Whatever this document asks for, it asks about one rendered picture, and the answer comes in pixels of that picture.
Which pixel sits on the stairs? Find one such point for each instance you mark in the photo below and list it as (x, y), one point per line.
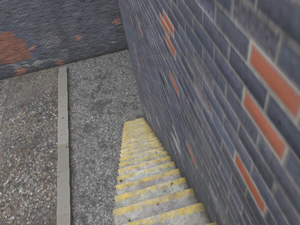
(150, 190)

